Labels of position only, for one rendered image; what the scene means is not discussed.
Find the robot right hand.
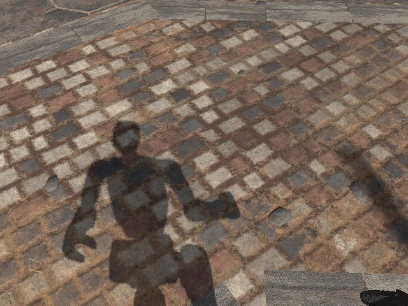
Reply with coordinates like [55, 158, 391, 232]
[360, 289, 408, 306]

